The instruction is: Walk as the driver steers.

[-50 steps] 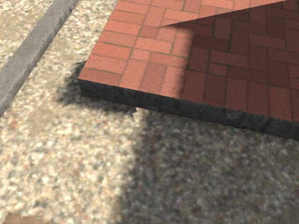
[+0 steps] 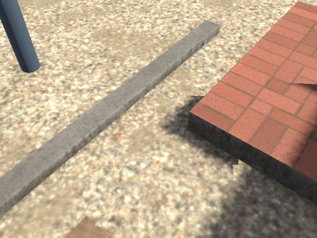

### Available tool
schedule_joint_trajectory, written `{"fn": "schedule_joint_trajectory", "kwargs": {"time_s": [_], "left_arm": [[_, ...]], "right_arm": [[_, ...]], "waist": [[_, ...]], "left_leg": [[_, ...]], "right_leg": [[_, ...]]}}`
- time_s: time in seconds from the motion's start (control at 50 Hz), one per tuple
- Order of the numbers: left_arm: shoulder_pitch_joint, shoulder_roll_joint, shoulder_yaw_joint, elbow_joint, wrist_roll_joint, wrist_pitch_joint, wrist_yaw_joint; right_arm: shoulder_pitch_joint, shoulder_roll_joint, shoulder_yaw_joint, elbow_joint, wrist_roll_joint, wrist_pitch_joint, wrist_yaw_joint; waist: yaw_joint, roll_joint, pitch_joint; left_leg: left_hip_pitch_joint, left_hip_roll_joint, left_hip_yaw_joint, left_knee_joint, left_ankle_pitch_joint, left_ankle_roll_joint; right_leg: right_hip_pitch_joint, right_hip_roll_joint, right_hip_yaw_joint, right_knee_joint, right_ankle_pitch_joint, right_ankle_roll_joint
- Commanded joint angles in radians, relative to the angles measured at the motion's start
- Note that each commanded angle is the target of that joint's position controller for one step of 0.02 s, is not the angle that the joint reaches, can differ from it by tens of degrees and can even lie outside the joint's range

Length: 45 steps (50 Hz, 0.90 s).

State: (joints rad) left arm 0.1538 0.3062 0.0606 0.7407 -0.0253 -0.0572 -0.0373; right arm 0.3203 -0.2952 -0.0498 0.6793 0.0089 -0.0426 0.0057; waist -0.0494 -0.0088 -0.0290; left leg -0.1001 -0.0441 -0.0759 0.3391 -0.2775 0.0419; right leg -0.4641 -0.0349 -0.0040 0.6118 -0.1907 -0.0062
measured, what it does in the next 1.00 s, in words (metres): walks ahead: right foot, then left foot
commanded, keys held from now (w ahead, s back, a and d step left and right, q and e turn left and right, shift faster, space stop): w+e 0.06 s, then no key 0.94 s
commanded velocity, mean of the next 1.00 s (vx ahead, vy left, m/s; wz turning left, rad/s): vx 0.12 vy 0.00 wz -0.07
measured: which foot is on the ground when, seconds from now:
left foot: down 0.00-0.12, up 0.14-0.52, down 0.54-1.00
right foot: up 0.00-0.08, down 0.10-1.00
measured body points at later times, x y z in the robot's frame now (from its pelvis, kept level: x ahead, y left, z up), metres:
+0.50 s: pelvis +0.16 -0.07 +0.00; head +0.19 -0.08 +0.45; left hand +0.29 +0.19 -0.12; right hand +0.30 -0.34 -0.11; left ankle +0.27 +0.07 -0.72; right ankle +0.10 -0.13 -0.74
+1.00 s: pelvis +0.20 -0.05 -0.01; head +0.21 -0.06 +0.44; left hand +0.30 +0.21 -0.14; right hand +0.34 -0.32 -0.12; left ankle +0.26 +0.06 -0.74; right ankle +0.09 -0.13 -0.74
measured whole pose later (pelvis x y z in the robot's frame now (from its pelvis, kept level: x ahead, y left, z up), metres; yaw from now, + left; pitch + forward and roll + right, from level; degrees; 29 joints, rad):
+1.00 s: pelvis +0.20 -0.05 -0.01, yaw -7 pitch -1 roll +1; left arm 0.23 0.27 0.02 0.88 0.01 0.03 0.01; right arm 0.08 -0.25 -0.05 0.81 -0.01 0.00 -0.01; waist 0.02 0.00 0.04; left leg -0.31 -0.02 0.00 0.52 -0.19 0.01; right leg -0.06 0.04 0.03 0.48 -0.41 -0.04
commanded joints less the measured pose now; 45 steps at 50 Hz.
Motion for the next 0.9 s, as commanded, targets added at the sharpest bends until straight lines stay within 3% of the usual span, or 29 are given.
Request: {"fn": "schedule_joint_trajectory", "kwargs": {"time_s": [0.02,0.06,0.08,0.1,0.12,0.14,0.16,0.18,0.2,0.22,0.28,0.34,0.44,0.52,0.54,0.56,0.58,0.6,0.62,0.66,0.72,0.78,0.9], "left_arm": [[-0.129,0.083,0.006,-0.112,-0.005,-0.027,-0.011],[-0.059,0.085,0.006,-0.095,-0.001,-0.028,-0.012],[0.021,0.107,0.019,-0.072,0.005,-0.028,-0.004],[0.137,0.162,0.039,-0.054,0.01,-0.031,0.006],[0.22,0.291,0.067,-0.056,0.029,-0.026,0.012],[0.257,0.237,0.053,-0.053,0.021,-0.023,0.008],[0.207,0.191,0.034,-0.064,0.018,-0.02,0.012],[0.164,0.155,0.024,-0.077,0.022,-0.015,0.014],[0.122,0.132,0.016,-0.082,0.022,-0.009,0.014],[0.089,0.112,0.006,-0.086,0.021,-0.008,0.018],[0.042,0.111,0.0,-0.072,0.037,-0.006,0.029],[0.033,0.115,0.0,-0.048,0.031,0.005,0.044],[0.074,0.122,0.001,0.0,0.027,0.033,0.054],[0.048,0.102,-0.007,0.021,0.018,0.048,0.051],[0.056,0.097,-0.01,0.03,0.014,0.047,0.05],[0.08,0.088,-0.013,0.028,0.033,0.036,0.049],[0.191,0.081,-0.013,0.037,0.052,0.023,0.043],[0.178,0.073,-0.02,0.057,0.05,0.021,0.043],[0.137,0.071,-0.023,0.049,0.042,0.031,0.041],[0.102,0.087,-0.019,0.049,0.033,0.056,0.046],[0.111,0.099,-0.014,0.053,0.032,0.084,0.051],[0.107,0.092,-0.016,0.06,0.031,0.088,0.053],[0.106,0.081,-0.017,0.087,0.032,0.086,0.052]], "right_arm": [[0.018,-0.185,-0.056,-0.031,0.005,-0.013,0.003],[-0.004,-0.182,-0.056,-0.027,0.009,-0.009,0.001],[-0.014,-0.167,-0.047,-0.026,0.003,-0.008,-0.002],[-0.029,-0.127,-0.032,-0.035,-0.007,-0.01,-0.008],[-0.013,-0.082,-0.015,-0.094,-0.026,-0.026,-0.016],[-0.022,-0.114,-0.02,-0.085,-0.026,-0.041,-0.02],[-0.017,-0.158,-0.032,-0.076,-0.004,-0.044,-0.01],[-0.042,-0.153,-0.03,-0.068,0.002,-0.04,-0.005],[-0.072,-0.14,-0.028,-0.071,-0.007,-0.033,-0.004],[-0.076,-0.131,-0.03,-0.066,-0.013,-0.022,-0.006],[-0.025,-0.081,-0.02,-0.031,-0.017,0.003,-0.013],[-0.076,-0.055,-0.01,-0.031,-0.019,0.008,-0.022],[-0.178,-0.06,-0.013,-0.043,-0.009,0.006,-0.017],[-0.189,-0.063,-0.018,-0.042,-0.016,-0.002,-0.011],[-0.169,-0.071,-0.02,-0.036,-0.024,-0.007,-0.012],[-0.142,-0.121,-0.031,-0.032,-0.032,-0.012,-0.021],[-0.142,-0.164,-0.04,-0.024,-0.03,-0.006,-0.027],[-0.138,-0.083,-0.027,-0.024,-0.023,0.006,-0.028],[-0.162,-0.05,-0.019,-0.023,-0.016,0.016,-0.025],[-0.212,-0.057,-0.02,-0.033,-0.015,0.021,-0.014],[-0.235,-0.072,-0.024,-0.02,-0.016,0.006,-0.002],[-0.244,-0.066,-0.023,0.0,-0.016,0.005,-0.002],[-0.27,-0.07,-0.024,0.041,-0.016,0.021,-0.011]], "waist": [[-0.028,0.115,0.092],[0.019,0.096,0.069],[0.064,0.081,0.036],[0.119,0.01,-0.048],[0.116,-0.238,-0.147],[0.141,-0.27,-0.182],[0.12,-0.169,-0.127],[0.105,-0.092,-0.093],[0.089,-0.036,-0.051],[0.068,-0.04,-0.036],[0.024,-0.08,-0.046],[0.034,-0.082,-0.049],[0.08,-0.075,-0.038],[0.059,-0.063,-0.012],[0.039,-0.034,-0.017],[0.047,0.016,-0.065],[0.12,0.112,-0.141],[0.076,0.109,-0.18],[0.069,0.108,-0.146],[0.06,0.055,-0.081],[0.072,0.046,-0.066],[0.07,0.031,-0.072],[0.069,0.0,-0.031]], "left_leg": [[0.009,0.308,-0.2,-0.137,-0.077,0.173],[-0.03,0.285,-0.135,-0.072,0.014,0.142],[-0.073,0.241,-0.095,0.033,0.206,0.111],[-0.137,0.165,-0.003,0.261,0.346,0.052],[-0.445,0.015,0.116,0.626,0.144,-0.058],[-0.588,-0.022,0.023,0.814,-0.295,-0.09],[-0.633,0.037,-0.012,0.906,-0.279,-0.088],[-0.622,0.073,0.004,0.909,-0.229,-0.083],[-0.619,0.098,0.018,0.852,-0.179,-0.082],[-0.573,0.124,0.017,0.787,-0.126,-0.082],[-0.442,0.107,0.041,0.69,-0.008,-0.109],[-0.398,0.102,0.047,0.507,0.103,-0.116],[-0.351,0.094,0.038,0.316,0.178,-0.104],[-0.274,0.078,0.047,0.162,0.166,-0.056],[-0.178,0.084,0.034,0.058,0.34,-0.031],[-0.039,0.144,-0.032,0.078,0.673,0.0],[0.141,0.224,-0.108,0.181,0.872,0.087],[0.177,0.233,-0.114,0.208,0.849,0.132],[0.151,0.217,-0.112,0.212,0.754,0.127],[0.049,0.161,-0.068,0.206,0.626,0.086],[-0.018,0.128,-0.035,0.203,0.583,0.053],[-0.016,0.12,-0.027,0.201,0.564,0.044],[-0.008,0.107,-0.021,0.179,0.463,0.036]], "right_leg": [[-0.076,-0.017,-0.004,-0.03,-0.038,-0.043],[0.065,0.014,-0.041,-0.087,-0.005,-0.069],[0.205,0.045,-0.043,-0.119,0.008,-0.083],[0.383,-0.026,0.063,-0.149,0.085,-0.116],[0.639,-0.247,0.446,-0.211,0.171,-0.26],[0.699,-0.336,0.648,-0.296,0.295,-0.336],[0.647,-0.337,0.541,-0.275,0.359,-0.32],[0.577,-0.291,0.416,-0.257,0.446,-0.287],[0.507,-0.252,0.333,-0.265,0.523,-0.26],[0.45,-0.217,0.271,-0.285,0.563,-0.234],[0.344,-0.158,0.154,-0.312,0.749,-0.224],[0.343,-0.126,0.087,-0.309,0.787,-0.194],[0.397,-0.141,0.106,-0.288,0.728,-0.17],[0.41,-0.149,0.153,-0.208,0.655,-0.174],[0.381,-0.124,0.15,-0.175,0.608,-0.143],[0.332,-0.074,0.13,-0.129,0.532,-0.1],[0.216,-0.026,0.12,-0.12,0.339,-0.04],[0.197,-0.01,0.105,-0.119,0.169,-0.003],[0.176,-0.004,0.104,-0.147,0.113,0.011],[0.207,0.01,0.09,-0.166,0.148,-0.004],[0.273,-0.001,0.1,-0.164,0.231,-0.032],[0.301,-0.012,0.105,-0.159,0.288,-0.04],[0.278,-0.014,0.104,-0.189,0.203,-0.041]]}}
